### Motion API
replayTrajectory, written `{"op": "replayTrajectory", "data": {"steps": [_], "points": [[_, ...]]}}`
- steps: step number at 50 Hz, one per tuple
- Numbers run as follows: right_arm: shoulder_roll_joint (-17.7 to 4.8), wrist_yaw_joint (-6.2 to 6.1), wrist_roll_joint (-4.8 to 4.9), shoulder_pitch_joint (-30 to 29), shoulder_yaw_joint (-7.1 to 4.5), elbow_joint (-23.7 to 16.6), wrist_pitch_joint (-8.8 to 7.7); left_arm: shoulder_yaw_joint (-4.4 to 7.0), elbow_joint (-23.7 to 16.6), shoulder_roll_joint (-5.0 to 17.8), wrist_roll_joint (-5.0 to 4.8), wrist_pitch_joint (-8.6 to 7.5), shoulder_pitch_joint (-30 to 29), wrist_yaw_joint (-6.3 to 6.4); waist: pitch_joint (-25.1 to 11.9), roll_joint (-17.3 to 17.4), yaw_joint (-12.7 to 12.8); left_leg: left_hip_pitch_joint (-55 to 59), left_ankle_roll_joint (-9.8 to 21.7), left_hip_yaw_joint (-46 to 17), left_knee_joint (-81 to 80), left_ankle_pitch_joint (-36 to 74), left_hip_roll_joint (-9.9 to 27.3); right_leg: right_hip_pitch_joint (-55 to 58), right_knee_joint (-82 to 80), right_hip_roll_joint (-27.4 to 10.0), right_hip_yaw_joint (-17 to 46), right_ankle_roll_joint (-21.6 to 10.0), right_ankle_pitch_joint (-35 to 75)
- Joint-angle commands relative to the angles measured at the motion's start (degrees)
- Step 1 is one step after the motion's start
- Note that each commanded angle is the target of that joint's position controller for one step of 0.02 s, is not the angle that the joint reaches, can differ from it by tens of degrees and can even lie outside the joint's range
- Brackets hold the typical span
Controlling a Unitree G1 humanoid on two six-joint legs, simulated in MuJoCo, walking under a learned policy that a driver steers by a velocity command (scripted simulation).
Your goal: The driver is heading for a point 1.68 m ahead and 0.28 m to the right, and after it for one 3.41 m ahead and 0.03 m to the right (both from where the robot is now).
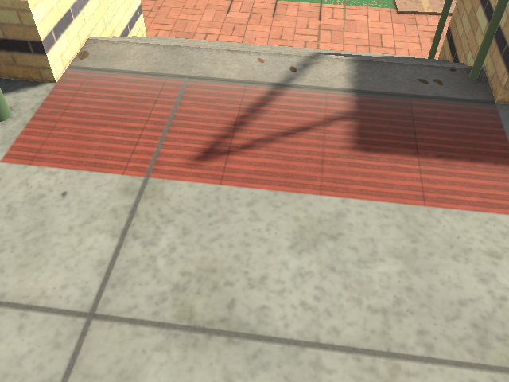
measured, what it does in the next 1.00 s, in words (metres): goes down: right foot 0.16 m lower, then left foot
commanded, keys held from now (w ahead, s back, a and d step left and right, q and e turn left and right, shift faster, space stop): w+e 0.42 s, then e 0.10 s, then q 0.48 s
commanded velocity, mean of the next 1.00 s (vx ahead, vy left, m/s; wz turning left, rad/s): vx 0.29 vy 0.00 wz -0.22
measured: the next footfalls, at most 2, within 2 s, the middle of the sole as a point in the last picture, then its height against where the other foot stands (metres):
right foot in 0.30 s outside the picture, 0.16 m lower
left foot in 0.64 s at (296, 374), level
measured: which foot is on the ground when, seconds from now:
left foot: down 0.00-0.30, up 0.32-0.62, down 0.64-1.00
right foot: up 0.00-0.28, down 0.30-0.68, up 0.70-1.00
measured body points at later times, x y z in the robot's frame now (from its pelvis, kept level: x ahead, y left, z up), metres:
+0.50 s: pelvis +0.27 -0.15 -0.15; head +0.32 -0.16 +0.29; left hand +0.41 +0.07 -0.30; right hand +0.32 -0.45 -0.27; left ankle +0.36 -0.02 -0.74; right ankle +0.24 -0.24 -0.88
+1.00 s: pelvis +0.45 -0.18 -0.15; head +0.49 -0.20 +0.30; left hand +0.65 +0.04 -0.28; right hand +0.51 -0.48 -0.27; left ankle +0.57 -0.13 -0.88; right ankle +0.45 -0.32 -0.87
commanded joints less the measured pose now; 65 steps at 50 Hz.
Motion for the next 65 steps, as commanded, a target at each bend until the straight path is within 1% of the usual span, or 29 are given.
{"op": "replayTrajectory", "data": {"steps": [1, 6, 9, 11, 12, 14, 15, 16, 17, 18, 19, 20, 21, 22, 24, 26, 29, 32, 33, 34, 35, 39, 42, 52, 53, 54, 56, 59, 65], "points": [[-2.0, -1.18, 0.24, 17.1, 1.07, 3.9, -0.36, -0.43, -5.6, -1.0, -0.47, -1.17, -14.3, -0.25, 11.3, 5.4, -6.6, 18.8, 13.0, -18.9, -11.6, 5.7, 19.6, -22.1, -16.2, -3.9, 2.6, -1.2, 9.0], [-3.5, 1.06, -1.06, 3.5, 1.21, -1.4, -0.69, -0.55, -6.9, 0.7, -0.03, 1.33, -12.8, -0.93, 15.7, 5.1, 0.1, -10.1, 6.8, -5.6, -12.6, -2.7, 17.0, 17.3, -20.2, -5.3, -5.5, -2.3, 9.0], [-7.9, -1.47, 2.02, 7.0, -1.05, 0.4, 0.26, -0.80, -9.8, 0.9, 1.48, 1.28, -22.8, -1.17, 18.6, 4.6, -4.7, 6.1, 5.0, -6.4, -7.5, -2.8, 18.9, 10.2, -33.3, -5.8, -6.9, -1.5, -0.8], [-8.4, -3.07, 1.96, 12.0, -1.95, 1.9, 2.68, -1.44, -9.5, -0.8, 1.77, 0.60, -27.2, -1.36, 18.9, 4.2, -7.7, 13.8, 4.2, -7.7, -6.2, 1.2, 20.0, 9.9, -40.4, -5.6, -7.7, -0.7, -4.8], [-13.5, -3.73, 10.39, 0.8, -5.53, -0.2, 5.36, 0.88, -10.5, 4.6, -12.60, 1.50, -31.4, -1.56, 27.4, 2.7, -7.2, 2.9, 0.8, -3.4, 7.8, 14.5, 15.0, 12.1, -40.0, -0.7, -7.5, 0.6, -8.3], [-11.4, -2.85, 8.86, 4.3, -5.40, -0.5, 5.18, 2.26, -2.9, 6.3, -10.13, 1.60, -12.2, -0.77, 6.6, 0.4, 0.0, -5.0, -0.8, 1.6, 33.8, 23.2, 11.4, 45.4, -40.1, 6.3, -14.5, 0.1, 6.6], [-11.6, -2.23, 8.08, 1.3, -5.73, -1.7, 3.83, 4.39, 0.7, 11.5, -8.40, 2.61, -0.3, 0.53, 0.8, -1.3, 7.6, -17.5, -4.1, 1.4, 50.8, 10.4, 9.2, 62.6, -38.8, 1.1, -9.8, -3.0, 19.1], [-6.7, -1.11, 6.90, 1.5, -4.83, -3.8, 1.62, 4.95, 4.9, 17.8, -6.07, 2.42, 10.5, 1.42, -9.3, -17.0, 10.4, -40.5, -6.8, -3.7, 80.6, -29.1, 5.4, 86.9, -19.7, -7.5, -1.4, -8.8, 49.3], [-9.0, 0.87, 8.70, 2.8, -4.48, -6.1, -0.87, 4.77, 5.5, 18.2, -6.85, 2.61, 14.8, 1.49, -24.7, -16.6, 13.7, -48.6, -6.6, -12.7, 86.6, -26.3, 7.1, 97.0, -16.8, -14.1, 7.5, -16.7, 42.3], [-10.8, 1.09, 10.41, -5.8, -4.81, -12.2, -2.42, 5.08, 5.6, 18.6, -6.97, 3.83, 17.0, 1.82, -28.4, -12.5, 15.5, -55.6, -6.7, -13.6, 84.4, -24.0, 5.5, 96.7, -26.0, -16.8, 17.3, -20.8, 13.7], [-8.4, -0.15, 10.71, -13.6, -3.98, -16.0, -2.16, 4.91, 6.9, 18.3, -7.06, 4.50, 15.9, 2.74, -23.9, -8.1, 14.0, -60.2, -6.9, -12.3, 81.5, -19.4, 5.4, 88.8, -34.8, -17.9, 23.8, -19.9, -7.9], [-8.7, -2.18, 8.47, -17.5, -4.44, -17.0, -1.04, 3.23, 2.6, 11.7, -6.52, 3.99, 2.1, 3.09, -14.6, 1.7, 10.1, -57.4, -6.2, -11.5, 79.2, -9.7, 6.5, 72.8, -39.4, -15.7, 24.1, -16.5, -10.6], [-7.9, -3.01, 8.84, -12.9, -4.33, -17.6, -0.12, 3.35, 0.2, 14.8, -4.65, 3.08, -4.3, 2.86, -13.6, 2.8, 4.1, -52.6, -5.6, -14.7, 75.8, -4.6, 7.6, 61.1, -38.7, -20.9, 30.3, -19.2, -14.3], [-8.9, -3.52, 8.40, -12.3, -4.98, -16.6, 0.65, 2.17, -1.4, 10.8, -4.52, 1.80, -11.0, 2.12, -7.2, 5.3, 1.2, -50.1, -4.1, -16.8, 65.4, 3.4, 8.6, 48.7, -38.0, -20.8, 26.8, -16.7, -8.3], [-10.4, -4.00, 6.51, -15.9, -5.86, -18.8, 1.70, 1.90, -5.0, 10.5, -5.52, 1.21, -20.7, 3.13, 5.0, 2.7, -2.2, -30.9, -4.9, -15.2, 36.3, 9.5, 7.8, 22.0, -43.5, -9.2, 11.4, -11.6, -4.5], [-12.1, -3.52, 5.59, -21.5, -6.38, -20.7, 0.56, 2.50, -5.4, 11.3, -6.00, 1.13, -19.8, 5.63, 2.8, -0.5, -0.7, -13.0, -6.5, -11.3, 13.2, 25.2, 1.9, 15.0, -41.2, -0.3, 2.5, -9.1, 2.8], [-11.3, -1.11, 6.82, -24.5, -6.23, -20.7, 1.00, 2.61, -1.9, 10.3, -7.17, 0.81, -11.4, 6.42, 0.0, -3.7, 1.9, -7.0, -5.8, -12.5, 0.2, 38.1, -0.9, 26.5, -41.2, -3.9, 4.1, -8.8, 1.6], [-14.1, -0.16, 5.37, -23.0, -7.41, -19.3, 2.13, 2.55, 0.8, 8.1, -7.33, 0.89, -7.6, 6.03, -0.4, -0.9, 1.2, -1.5, -0.7, -11.8, -5.8, 37.7, -2.2, 35.5, -33.3, -3.2, 4.6, -4.9, 0.1], [-16.8, 0.03, 4.83, -20.5, -8.24, -18.4, 2.19, 2.60, 1.4, 7.7, -6.45, 1.06, -4.9, 5.68, -1.7, 2.4, 1.0, 3.8, 0.7, -12.4, -5.8, 54.3, -1.0, 35.7, -26.3, 1.0, 1.5, -2.4, -2.9], [-19.8, 0.49, 4.02, -18.3, -8.90, -17.7, 2.27, 2.17, 2.5, 4.8, -5.67, 0.85, 3.7, 5.13, -7.4, 12.7, 4.5, 20.2, 8.4, -22.2, -2.2, 73.9, 7.6, 25.4, -13.6, 5.7, 0.5, 0.7, -20.0], [-15.8, 0.99, 4.65, -14.8, -7.84, -16.8, 2.54, 1.24, 3.5, 4.2, -5.88, 0.66, 5.5, 4.51, -15.3, 19.4, 2.4, 26.9, 16.3, -35.3, -6.1, 72.3, 16.6, 20.1, 2.3, 8.1, -0.6, 4.0, -47.3], [-17.1, 0.60, 6.02, -28.9, -7.94, -22.0, 5.58, 2.98, -1.3, 8.3, -5.89, 4.52, -10.5, 5.52, -1.4, 5.5, 4.5, 3.2, 11.5, -37.5, -16.7, 22.9, 11.1, 14.8, -0.2, 4.2, -1.2, 5.2, -46.5], [-17.6, -0.72, 5.11, -29.7, -8.67, -23.8, 7.15, 3.16, -1.2, 6.8, -5.75, 4.64, -9.5, 6.54, -3.0, 8.8, 5.6, -3.8, 9.1, -33.4, -19.2, 15.7, 6.2, 23.0, -11.4, 6.0, -3.1, 4.3, -42.7], [-17.2, -3.09, 7.20, -27.1, -9.20, -26.2, 9.35, 3.70, -1.8, 8.3, -5.15, 3.45, -8.1, 5.28, -3.0, 8.2, 8.3, -12.2, 5.1, -34.4, -18.1, 3.4, 1.4, 39.6, -35.0, 5.8, -3.1, 2.6, -29.5], [-15.4, -3.08, 7.59, -27.0, -8.74, -26.8, 9.52, 4.74, -1.2, 11.7, -4.29, 3.38, -4.0, 5.45, -3.2, 3.3, 9.4, -20.1, 2.0, -30.8, -9.4, 0.4, -1.9, 47.3, -40.8, -2.1, 3.4, -0.2, -32.2], [-13.5, -2.82, 9.07, -26.9, -8.26, -29.1, 9.45, 5.92, -1.9, 17.2, -3.12, 3.14, -5.7, 5.31, -0.7, -14.6, 6.7, -28.5, -0.5, -18.4, 6.3, -2.7, -10.4, 44.9, -49.2, -14.2, 20.7, -7.9, -36.3], [-19.9, -2.07, 7.63, -23.6, -10.47, -26.9, 8.24, 4.32, -6.6, 11.5, -2.59, 2.73, -15.2, 6.21, -1.1, -8.4, 4.1, -27.9, -2.2, -22.1, 23.6, -0.8, -6.7, 41.0, -47.6, -17.4, 19.7, -10.4, -24.9], [-16.9, -1.77, 6.76, -20.3, -10.04, -24.8, 9.54, 3.56, -7.3, 9.7, -4.96, 2.38, -17.1, 6.41, 0.7, -2.9, 3.5, -27.8, -4.2, -19.4, 32.1, 6.1, -5.9, 41.3, -45.2, -11.3, 7.6, -6.5, -16.7], [-14.7, -0.88, 7.57, -27.0, -8.26, -29.4, 10.22, 4.34, -5.8, 12.7, -4.80, 3.37, -11.0, 6.62, 1.0, -6.6, 7.1, -26.5, -6.9, -13.9, 20.1, 8.8, -1.5, 47.1, -45.0, -11.4, -0.5, -7.9, -9.3]]}}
